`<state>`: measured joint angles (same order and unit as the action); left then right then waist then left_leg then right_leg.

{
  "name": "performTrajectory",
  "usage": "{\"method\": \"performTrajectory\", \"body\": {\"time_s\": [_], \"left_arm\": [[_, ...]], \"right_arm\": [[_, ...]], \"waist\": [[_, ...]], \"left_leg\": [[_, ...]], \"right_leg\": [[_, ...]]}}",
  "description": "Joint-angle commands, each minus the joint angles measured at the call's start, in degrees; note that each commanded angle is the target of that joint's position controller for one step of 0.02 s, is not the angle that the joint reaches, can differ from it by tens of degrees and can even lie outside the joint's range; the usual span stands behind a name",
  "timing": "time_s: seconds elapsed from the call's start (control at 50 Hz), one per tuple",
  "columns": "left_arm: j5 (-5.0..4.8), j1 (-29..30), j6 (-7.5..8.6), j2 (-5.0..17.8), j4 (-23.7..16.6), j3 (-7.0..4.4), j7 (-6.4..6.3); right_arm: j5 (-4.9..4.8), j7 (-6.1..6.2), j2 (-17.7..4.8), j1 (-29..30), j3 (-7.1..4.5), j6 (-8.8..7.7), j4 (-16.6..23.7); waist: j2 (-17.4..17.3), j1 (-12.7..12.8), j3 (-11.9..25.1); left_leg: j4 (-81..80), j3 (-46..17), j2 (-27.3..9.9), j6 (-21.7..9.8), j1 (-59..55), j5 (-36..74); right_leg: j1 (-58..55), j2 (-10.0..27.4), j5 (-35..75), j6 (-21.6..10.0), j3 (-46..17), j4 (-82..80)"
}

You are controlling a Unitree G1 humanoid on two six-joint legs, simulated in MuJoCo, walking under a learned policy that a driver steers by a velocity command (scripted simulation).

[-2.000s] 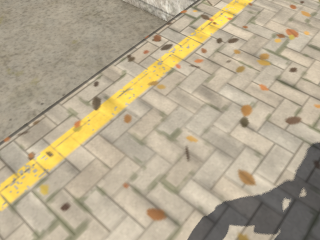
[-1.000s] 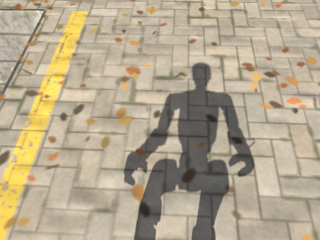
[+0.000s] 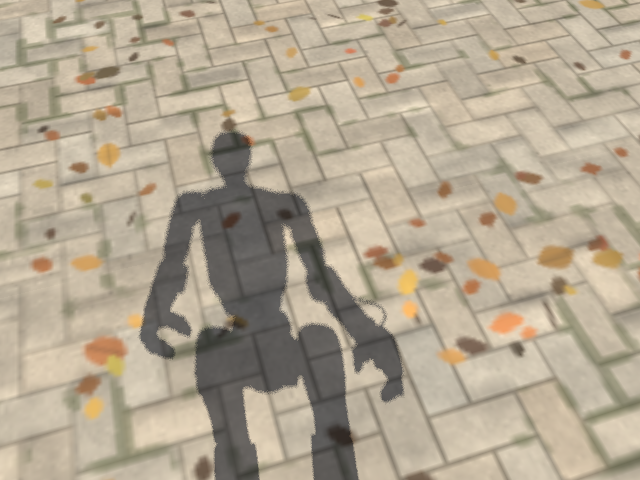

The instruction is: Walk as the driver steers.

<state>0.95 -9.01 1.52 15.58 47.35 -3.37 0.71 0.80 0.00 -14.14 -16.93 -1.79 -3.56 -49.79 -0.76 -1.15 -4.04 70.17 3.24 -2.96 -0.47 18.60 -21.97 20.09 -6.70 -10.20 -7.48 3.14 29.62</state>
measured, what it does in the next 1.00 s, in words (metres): walks ahead, turning right: left foot, then right foot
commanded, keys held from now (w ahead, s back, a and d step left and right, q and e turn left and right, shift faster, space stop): w+e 1.00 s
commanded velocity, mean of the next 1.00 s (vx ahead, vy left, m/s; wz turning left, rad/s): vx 0.50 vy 0.00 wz -0.59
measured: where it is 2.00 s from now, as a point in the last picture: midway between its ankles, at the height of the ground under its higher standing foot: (506, 266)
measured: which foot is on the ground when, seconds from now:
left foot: up 0.00-0.40, down 0.42-0.94, up 0.96-1.00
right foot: down 0.00-0.42, up 0.44-0.92, down 0.94-1.00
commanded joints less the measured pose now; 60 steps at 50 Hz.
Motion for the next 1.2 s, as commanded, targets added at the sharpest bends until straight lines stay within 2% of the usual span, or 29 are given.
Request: {"method": "performTrajectory", "body": {"time_s": [0.02, 0.06, 0.1, 0.18, 0.3, 0.36, 0.4, 0.42, 0.44, 0.46, 0.48, 0.5, 0.52, 0.56, 0.64, 0.76, 0.84, 0.88, 0.9, 0.92, 0.94, 0.96, 0.98, 1.0, 1.02, 1.04, 1.06, 1.1, 1.2], "left_arm": [[-0.89, -6.2, 0.71, 6.4, -0.2, -1.83, -1.12], [-1.14, -6.8, 1.68, 7.0, -0.1, -1.84, -0.77], [-0.90, -8.3, 1.98, 8.6, 0.3, -2.29, -0.52], [-0.86, -12.8, 1.93, 8.8, 1.3, -2.44, -0.33], [-0.18, -18.2, 1.73, 9.4, 2.3, -2.60, -1.11], [0.14, -15.6, 1.73, 10.8, 1.5, -2.96, -1.78], [-0.12, -12.4, 2.17, 11.7, 0.7, -3.08, -1.20], [-0.72, -12.3, 2.69, 9.2, -0.2, -2.38, -0.56], [-2.05, -15.7, 2.89, 3.0, -2.2, -1.01, -0.55], [-0.60, -18.9, 2.49, 6.4, -2.4, -1.29, -0.76], [0.42, -17.0, 1.59, 8.2, -0.8, -1.62, -0.88], [0.68, -13.2, 1.25, 7.7, -0.7, -1.52, -0.22], [0.64, -11.9, 0.88, 6.5, -1.0, -1.40, 0.28], [1.33, -11.0, -0.38, 5.4, -1.3, -1.16, 1.24], [1.10, -4.8, -1.30, 3.9, -4.2, -0.52, 2.55], [0.86, 7.3, -0.71, 1.5, -8.7, 1.07, 4.14], [1.49, 11.6, -0.89, 2.5, -10.6, 1.04, 4.34], [1.93, 10.0, -0.95, 3.3, -10.5, 0.57, 3.80], [2.06, 6.1, -0.76, 4.1, -9.5, 0.07, 3.42], [2.28, -2.0, -0.25, 5.2, -7.0, -0.77, 2.82], [2.78, -12.3, -0.01, 8.9, -3.9, -2.39, 1.80], [1.93, -11.9, -0.37, 15.9, -4.8, -3.98, 0.82], [0.36, -15.3, -1.02, 15.7, -6.0, -4.08, 0.11], [0.05, -13.3, -1.19, 14.3, -4.4, -3.80, -0.52], [-0.43, -10.4, -0.88, 11.2, -3.9, -3.07, -0.73], [-0.54, -7.6, -0.41, 9.4, -4.2, -2.56, -0.86], [-0.82, -5.4, 0.00, 8.0, -4.4, -2.04, -0.95], [-1.04, -5.4, 1.10, 7.4, -4.4, -1.74, -0.51], [-0.74, -11.1, 1.68, 8.9, -2.5, -2.32, -0.11]], "right_arm": [[1.55, -0.19, -6.6, 0.2, -1.24, 0.04, 5.3], [2.10, -0.66, -5.8, -0.5, -1.21, 1.79, 5.5], [1.94, -0.90, -5.4, 2.5, -1.14, 2.39, 6.8], [1.55, -0.86, -5.6, 12.0, -1.10, 2.41, 10.1], [0.88, -1.28, -6.0, 21.2, -0.56, 1.43, 14.0], [0.60, -1.05, -7.6, 17.2, -0.88, 0.70, 13.8], [0.62, 0.06, -10.2, 4.6, -2.07, -0.19, 10.0], [1.57, 0.96, -13.4, -3.9, -2.99, -0.90, 8.8], [2.90, 1.65, -18.2, -7.8, -3.94, -0.67, 9.3], [1.85, 1.38, -17.8, -4.3, -4.27, 0.23, 9.3], [1.37, 1.08, -11.8, 0.5, -3.07, 0.54, 10.5], [0.97, 0.77, -7.9, 3.1, -2.12, 0.46, 10.5], [1.16, 0.72, -6.7, 4.0, -1.71, 0.32, 10.1], [0.84, 0.67, -6.7, 2.1, -1.63, -0.55, 8.3], [0.08, -0.07, -7.2, -0.8, -2.13, -2.08, 6.1], [0.17, 0.02, -7.7, -3.1, -2.41, -1.93, 3.9], [0.15, 0.56, -9.7, -6.4, -2.97, -1.13, 2.0], [0.22, 0.90, -11.2, -7.3, -3.24, -0.23, 1.2], [0.23, 1.04, -12.0, -7.5, -3.33, 0.33, 0.9], [-0.02, 1.09, -12.3, -7.0, -3.24, 0.88, 1.2], [0.26, 1.01, -11.5, -6.7, -2.91, 0.99, 2.7], [0.11, -0.40, -4.2, -8.9, -1.26, 0.61, 7.4], [0.71, -0.42, -9.4, -1.7, -2.33, 0.35, 8.9], [0.07, -0.63, -9.2, 2.9, -2.24, -0.17, 10.3], [-0.16, -0.52, -8.2, 2.1, -1.70, -0.77, 9.7], [0.37, -0.41, -8.1, 1.4, -1.79, -0.47, 8.9], [1.37, -0.43, -8.0, -0.6, -1.75, 0.52, 8.4], [2.04, -0.82, -7.3, -1.9, -1.77, 2.28, 8.0], [1.74, -1.00, -6.3, 8.3, -1.59, 3.10, 11.3]], "waist": [[-0.5, 0.2, 4.5], [0.6, -0.8, 4.7], [1.3, -0.3, 3.4], [2.9, 3.2, 1.1], [4.0, 6.7, 1.1], [5.3, 3.7, 1.6], [3.2, -2.5, 7.1], [-1.2, -6.0, 13.7], [-12.0, -5.0, 20.1], [-16.7, -1.1, 21.1], [-7.0, 0.3, 12.2], [-1.5, 0.0, 6.4], [-2.1, 0.8, 4.1], [-5.0, 1.3, 2.7], [-4.7, 1.3, 2.5], [-4.5, -0.7, 0.0], [-4.4, -1.5, -1.0], [-5.2, -0.4, 0.9], [-5.3, 1.4, 3.5], [-3.9, 5.0, 8.2], [0.8, 9.4, 14.6], [15.8, 5.2, 20.2], [8.2, 9.0, 22.6], [5.0, 8.0, 14.0], [2.7, 5.2, 8.5], [1.2, 2.6, 5.7], [1.7, 0.3, 5.3], [2.0, -1.0, 6.0], [2.4, 1.9, 1.6]], "left_leg": [[-2.9, -5.0, -4.1, 1.2, 14.9, 2.1], [-6.5, -4.0, -3.9, 2.5, 13.3, 2.7], [-11.1, -3.1, -3.9, 3.5, 14.6, 6.7], [-21.6, -3.2, -3.3, 4.2, 19.2, 16.2], [-32.3, -3.6, 0.1, 2.8, 19.8, 19.5], [-38.5, -4.5, 1.9, 0.8, 10.0, 15.8], [-43.1, -3.2, 4.1, -1.3, -8.5, 13.9], [-45.2, -10.8, -3.8, -3.7, -22.0, 7.6], [-49.4, -32.6, -19.6, -7.4, -35.4, -0.9], [-54.4, -49.1, -23.5, -11.6, -32.6, -4.7], [-55.0, -41.5, -21.6, -11.2, -24.5, -9.0], [-56.1, -31.7, -18.0, -10.2, -17.5, -5.2], [-57.5, -24.5, -15.3, -8.6, -13.6, 1.0], [-58.8, -15.8, -12.7, -7.8, -10.4, 12.5], [-60.7, -7.3, -13.1, -8.7, -12.9, 24.2], [-61.4, 4.1, -10.7, -6.9, -13.1, 28.0], [-58.7, 7.0, -12.8, -5.8, -18.7, 34.5], [-51.3, 9.3, -13.3, -5.1, -22.1, 51.0], [-43.9, 10.2, -13.3, -4.9, -22.8, 58.4], [-32.4, 11.6, -12.6, -4.2, -19.8, 58.8], [-16.0, 12.0, -11.2, -2.3, -9.3, 44.9], [4.0, 10.7, -1.6, 1.4, 17.0, -7.2], [10.8, -1.1, 2.0, 1.8, 24.0, -10.2], [9.0, -3.8, -1.4, 1.0, 27.6, -3.2], [3.0, -3.6, -3.4, 0.8, 24.6, 1.1], [-1.2, -4.0, -4.6, 1.0, 20.4, 1.9], [-3.4, -4.3, -5.1, 1.7, 16.3, 2.1], [-6.2, -3.7, -4.7, 2.7, 13.2, 2.4], [-17.5, -3.4, -4.0, 4.2, 19.6, 12.8]], "right_leg": [[-15.3, 16.4, 18.9, -10.0, -21.2, -15.5], [-12.3, 14.5, 20.3, -10.1, -19.5, -16.7], [-10.1, 13.2, 17.2, -9.8, -18.9, -18.4], [-12.3, 12.1, 14.2, -7.7, -20.1, -19.2], [-20.6, 13.1, 22.0, -6.3, -23.0, -14.0], [-19.5, 13.8, 26.0, -3.6, -24.9, -10.1], [-14.8, 10.1, 34.2, -0.8, -22.7, 2.7], [-8.2, 6.0, 25.2, 0.6, -19.5, 16.7], [7.1, -1.8, -10.1, 2.5, -12.5, 33.5], [14.5, -0.8, -20.3, 2.3, -11.0, 41.2], [16.2, 3.6, -15.6, 2.2, -10.9, 43.8], [15.2, 5.6, -11.5, 2.6, -9.8, 41.7], [13.8, 7.1, -9.6, 3.1, -9.1, 39.0], [12.1, 8.4, -8.3, 3.8, -7.9, 37.4], [17.6, 9.6, -2.7, 4.5, -6.9, 34.4], [15.3, 10.0, 9.1, 4.8, -1.5, 15.2], [12.5, 8.8, 4.1, 2.4, 2.1, 7.6], [7.9, 5.5, -2.3, 0.2, 4.2, 5.5], [3.1, 3.3, -4.8, -1.2, 4.7, 4.3], [-7.0, 1.0, -3.9, -2.9, 4.7, 0.8], [-21.9, 5.5, -7.6, -5.6, -3.6, -2.0], [-40.7, 24.3, -10.7, -13.3, -33.7, -5.0], [-41.0, 26.8, -7.2, -15.1, -46.8, -12.1], [-35.8, 24.6, 0.3, -13.6, -35.6, -12.4], [-27.3, 22.2, 8.0, -11.7, -29.4, -12.9], [-21.0, 19.0, 13.6, -9.7, -25.0, -13.8], [-16.4, 16.7, 16.8, -9.0, -22.0, -14.7], [-12.8, 14.7, 19.4, -9.3, -20.0, -15.9], [-11.4, 12.9, 11.1, -8.5, -21.1, -19.6]]}}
